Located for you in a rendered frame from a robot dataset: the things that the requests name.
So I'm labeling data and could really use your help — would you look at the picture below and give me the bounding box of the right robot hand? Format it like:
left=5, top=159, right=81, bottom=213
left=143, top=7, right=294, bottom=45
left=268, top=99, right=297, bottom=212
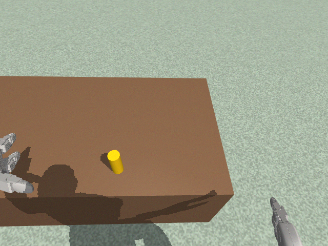
left=270, top=197, right=303, bottom=246

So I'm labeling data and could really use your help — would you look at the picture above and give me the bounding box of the left robot hand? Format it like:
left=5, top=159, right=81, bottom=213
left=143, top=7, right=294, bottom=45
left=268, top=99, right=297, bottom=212
left=0, top=133, right=34, bottom=193

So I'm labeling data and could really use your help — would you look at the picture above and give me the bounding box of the can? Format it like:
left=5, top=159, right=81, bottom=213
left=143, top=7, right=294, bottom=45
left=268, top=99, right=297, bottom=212
left=107, top=150, right=124, bottom=174

